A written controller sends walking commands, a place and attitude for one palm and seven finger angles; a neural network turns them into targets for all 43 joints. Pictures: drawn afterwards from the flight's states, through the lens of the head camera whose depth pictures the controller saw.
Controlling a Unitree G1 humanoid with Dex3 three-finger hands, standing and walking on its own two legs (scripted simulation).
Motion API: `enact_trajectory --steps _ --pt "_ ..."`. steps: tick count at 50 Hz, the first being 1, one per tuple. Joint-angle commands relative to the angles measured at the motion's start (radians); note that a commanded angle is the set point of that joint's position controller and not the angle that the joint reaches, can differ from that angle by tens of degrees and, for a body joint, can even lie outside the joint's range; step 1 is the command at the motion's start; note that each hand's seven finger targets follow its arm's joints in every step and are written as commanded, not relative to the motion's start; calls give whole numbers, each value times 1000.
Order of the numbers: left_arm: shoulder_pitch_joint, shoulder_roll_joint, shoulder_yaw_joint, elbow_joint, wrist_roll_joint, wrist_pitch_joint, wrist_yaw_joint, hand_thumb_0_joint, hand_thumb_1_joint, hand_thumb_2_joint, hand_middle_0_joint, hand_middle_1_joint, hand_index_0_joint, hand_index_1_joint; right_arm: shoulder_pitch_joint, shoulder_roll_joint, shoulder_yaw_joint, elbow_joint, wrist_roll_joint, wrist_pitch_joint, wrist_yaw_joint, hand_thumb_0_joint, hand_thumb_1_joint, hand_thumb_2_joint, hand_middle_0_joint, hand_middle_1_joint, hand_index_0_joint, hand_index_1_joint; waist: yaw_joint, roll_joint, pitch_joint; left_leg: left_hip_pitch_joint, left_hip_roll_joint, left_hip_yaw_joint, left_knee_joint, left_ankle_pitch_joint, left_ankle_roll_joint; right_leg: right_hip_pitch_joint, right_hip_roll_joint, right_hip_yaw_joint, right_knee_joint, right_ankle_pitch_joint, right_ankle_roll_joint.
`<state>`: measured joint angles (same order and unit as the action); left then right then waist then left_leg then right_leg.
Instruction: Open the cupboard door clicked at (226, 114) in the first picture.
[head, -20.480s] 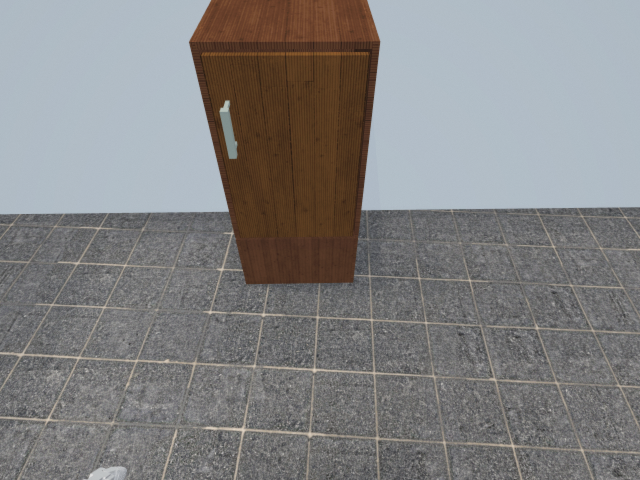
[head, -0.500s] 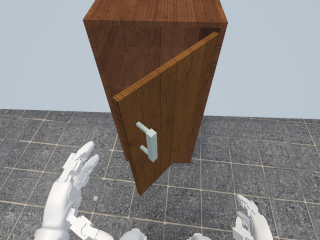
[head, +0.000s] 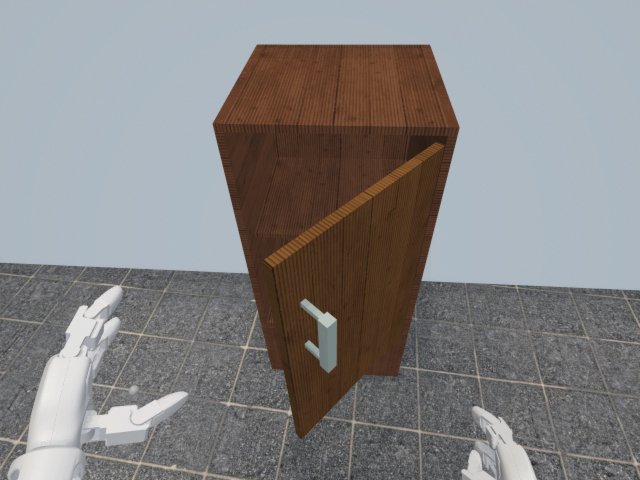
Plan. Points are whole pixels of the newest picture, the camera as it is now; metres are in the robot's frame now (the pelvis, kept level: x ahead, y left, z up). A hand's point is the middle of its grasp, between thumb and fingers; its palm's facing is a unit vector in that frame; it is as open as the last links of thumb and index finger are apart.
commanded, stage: draw the hand back to the body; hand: left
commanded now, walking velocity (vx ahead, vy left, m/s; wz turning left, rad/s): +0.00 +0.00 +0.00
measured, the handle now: (318, 336) +0.34 +0.04 -0.04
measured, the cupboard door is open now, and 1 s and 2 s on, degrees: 49 49 49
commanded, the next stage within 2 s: step back with the hand held close in 0.70 s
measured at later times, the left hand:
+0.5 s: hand (62, 338) +0.19 +0.26 +0.17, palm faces +0.45 -0.80 -0.40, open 7.7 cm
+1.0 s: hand (77, 347) +0.19 +0.24 +0.17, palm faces +0.39 -0.79 -0.47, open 7.4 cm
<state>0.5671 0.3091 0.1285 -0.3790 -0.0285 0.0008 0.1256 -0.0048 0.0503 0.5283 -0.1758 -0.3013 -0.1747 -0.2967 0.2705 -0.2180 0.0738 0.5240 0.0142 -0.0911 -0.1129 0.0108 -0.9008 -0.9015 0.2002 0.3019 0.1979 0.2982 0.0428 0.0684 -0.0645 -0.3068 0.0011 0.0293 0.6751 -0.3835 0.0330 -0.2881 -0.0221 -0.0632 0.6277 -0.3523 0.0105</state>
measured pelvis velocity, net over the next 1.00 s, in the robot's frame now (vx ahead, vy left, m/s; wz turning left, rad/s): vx -0.02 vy -0.02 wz -0.03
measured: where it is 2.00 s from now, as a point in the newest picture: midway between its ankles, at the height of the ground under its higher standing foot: outside the picture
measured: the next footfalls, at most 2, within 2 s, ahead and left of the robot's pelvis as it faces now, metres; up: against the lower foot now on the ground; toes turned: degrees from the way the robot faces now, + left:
right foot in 2.00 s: -0.24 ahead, -0.07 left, +0.00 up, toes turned -6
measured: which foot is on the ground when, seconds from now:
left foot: down 0.00-1.00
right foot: down 0.00-1.00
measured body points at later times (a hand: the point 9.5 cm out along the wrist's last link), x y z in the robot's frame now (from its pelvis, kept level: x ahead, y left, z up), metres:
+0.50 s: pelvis +0.00 +0.00 +0.02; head -0.02 -0.02 +0.47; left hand +0.16 +0.30 +0.19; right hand +0.19 -0.22 -0.06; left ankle -0.02 +0.09 -0.72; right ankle -0.01 -0.13 -0.72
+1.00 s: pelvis -0.02 -0.02 +0.02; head -0.02 -0.03 +0.47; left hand +0.16 +0.28 +0.20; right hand +0.16 -0.26 -0.06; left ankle -0.02 +0.09 -0.72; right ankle -0.01 -0.13 -0.72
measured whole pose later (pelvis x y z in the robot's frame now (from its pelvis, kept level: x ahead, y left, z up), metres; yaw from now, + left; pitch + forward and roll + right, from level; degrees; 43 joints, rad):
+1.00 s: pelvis -0.02 -0.02 +0.02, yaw -2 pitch -2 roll -1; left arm 0.51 0.36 0.37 -0.38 -0.04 -0.14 0.11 0.01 0.89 0.89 -0.21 -0.30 -0.21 -0.30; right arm 0.17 -0.24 0.01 0.61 0.00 -0.06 -0.07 0.01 -0.90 -0.90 0.20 0.30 0.20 0.30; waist 0.03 0.07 0.02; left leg -0.17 0.04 0.05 0.43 -0.24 0.01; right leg -0.14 0.03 -0.05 0.34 -0.17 -0.01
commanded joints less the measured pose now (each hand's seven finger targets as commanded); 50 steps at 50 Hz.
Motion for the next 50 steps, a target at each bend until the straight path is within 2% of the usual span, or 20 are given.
enact_trajectory --steps 1,4,7,10,16,19,25,27,32,36,38,39,40,41,42,43,45,46,48,50 --pt "-73 150 155 -204 -5 -74 17 0 375 675 -181 -300 -181 -300 -137 -110 -53 -134 -8 -77 -6 0 -900 -900 200 300 200 300 10 -45 -7 80 30 -46 -200 316 -16 87 12 0 -154 235 -30" --pt "-112 160 182 -248 -5 -87 15 0 480 720 -185 -300 -185 -300 -142 -108 -53 -117 -10 -85 3 0 -900 -900 200 300 200 300 12 27 -8 131 34 -47 -234 380 -25 120 15 4 -177 258 -31" --pt "-122 176 224 -238 -13 -93 13 0 585 765 -189 -300 -189 -300 -157 -111 -59 -104 -13 -88 8 0 -900 -900 200 300 200 300 18 -16 7 149 36 -44 -265 389 -26 158 19 4 -204 279 -32" --pt "-148 196 265 -261 -16 -104 12 0 690 810 -192 -300 -192 -300 -164 -111 -63 -90 -15 -88 14 0 -900 -900 200 300 200 300 22 24 -5 179 36 -41 -285 412 -31 184 21 9 -224 293 -34" --pt "-207 241 347 -256 -24 -119 12 0 900 900 -200 -300 -200 -300 -181 -117 -73 -65 -17 -83 22 0 -900 -900 200 300 200 300 31 45 9 203 37 -36 -308 443 -36 221 25 16 -255 328 -38" --pt "-164 164 285 -177 -32 -111 -5 0 900 900 -200 -300 -200 -300 -182 -119 -80 -62 -16 -68 31 0 -900 -900 200 300 200 300 21 -43 47 205 40 -27 -318 411 -26 201 28 16 -273 319 -29" --pt "-192 212 315 -224 -25 -127 -2 0 900 900 -200 -300 -200 -300 -199 -117 -86 -63 -20 -64 29 0 -900 -900 200 300 200 300 31 -10 1 225 28 -20 -324 382 -20 229 26 27 -284 320 -31" --pt "-206 231 326 -258 -23 -130 1 0 900 900 -200 -300 -200 -300 -204 -117 -86 -61 -21 -71 26 0 -900 -900 200 300 200 300 32 30 -11 227 26 -20 -323 395 -23 243 25 31 -283 337 -33" --pt "-207 218 320 -220 -28 -131 1 0 900 900 -200 -300 -200 -300 -211 -111 -85 -50 -20 -78 21 0 -900 -900 200 300 200 300 27 2 55 218 24 -14 -331 335 -21 209 27 35 -316 291 -30" --pt "-199 208 311 -187 -28 -136 -1 0 900 900 -200 -300 -200 -300 -212 -112 -89 -42 -18 -81 20 0 -900 -900 200 300 200 300 27 -25 59 226 25 -10 -334 306 -16 202 28 38 -334 257 -30" --pt "-206 202 305 -201 -28 -142 -3 0 900 900 -200 -300 -200 -300 -214 -112 -90 -40 -18 -84 23 0 -900 -900 200 300 200 300 26 9 56 231 22 -8 -335 299 -15 199 27 44 -337 250 -28" --pt "-206 212 312 -208 -28 -146 -1 0 900 900 -200 -300 -200 -300 -213 -111 -91 -39 -20 -88 22 0 -900 -900 200 300 200 300 28 15 44 237 21 -5 -332 305 -14 204 24 46 -337 261 -28" --pt "-192 210 314 -186 -29 -144 -2 0 900 900 -200 -300 -200 -300 -212 -109 -89 -36 -22 -88 22 0 -900 -900 200 300 200 300 29 -22 57 230 21 -8 -334 304 -13 203 27 42 -340 256 -26" --pt "-269 244 332 -239 -30 -150 2 0 900 900 -200 -300 -200 -300 -222 -113 -91 -39 -19 -89 20 0 -900 -900 200 300 200 300 29 -12 34 238 18 -8 -332 299 -12 215 23 48 -344 254 -27" --pt "-291 327 427 -242 -23 -182 7 0 900 900 -200 -300 -200 -300 -215 -134 -92 -71 -10 -67 20 0 -900 -900 200 300 200 300 -24 -69 131 163 32 -17 -289 219 2 67 -20 149 -408 274 -24" --pt "-197 267 390 -174 -20 -187 -1 0 900 900 -200 -300 -200 -300 -204 -126 -98 -52 -18 -50 22 0 -900 -900 200 300 200 300 -27 -89 104 172 25 -19 -264 213 2 62 -40 151 -418 269 -27" --pt "-138 234 355 -181 -17 -198 -6 0 900 900 -200 -300 -200 -300 -204 -129 -103 -61 -20 -31 28 0 -900 -900 200 300 200 300 -30 -75 62 176 26 -12 -255 233 -2 61 -51 149 -410 278 -27" --pt "-143 236 353 -204 -15 -207 -5 0 900 900 -200 -300 -200 -300 -209 -134 -106 -65 -21 -25 27 0 -900 -900 200 300 200 300 -29 -33 42 168 28 -13 -266 264 -4 85 -50 130 -386 320 -28" --pt "-85 243 366 -209 -17 -215 2 0 900 900 -200 -300 -200 -300 -201 -132 -110 -75 -19 -16 24 0 -900 -900 200 300 200 300 -27 -7 -30 182 41 -6 -272 334 -5 122 -44 115 -337 408 -23" --pt "-65 258 381 -229 -20 -217 8 0 900 900 -200 -300 -200 -300 -198 -132 -115 -89 -15 -4 21 0 -900 -900 200 300 200 300 -29 -31 -74 186 49 -8 -276 407 -7 149 -36 98 -300 486 -15"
